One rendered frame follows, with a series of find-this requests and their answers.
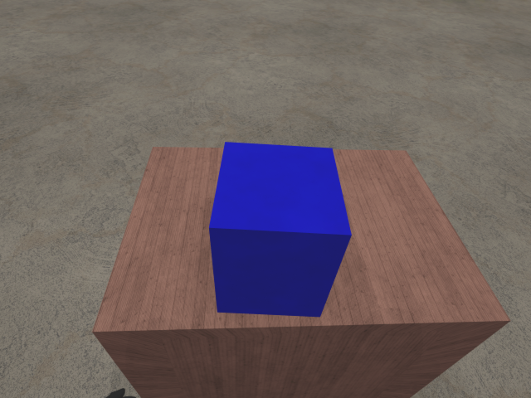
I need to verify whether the carton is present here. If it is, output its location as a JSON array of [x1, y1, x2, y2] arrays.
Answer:
[[209, 142, 352, 317]]

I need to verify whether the pedestal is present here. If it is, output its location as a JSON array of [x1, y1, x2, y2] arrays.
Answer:
[[92, 147, 511, 398]]

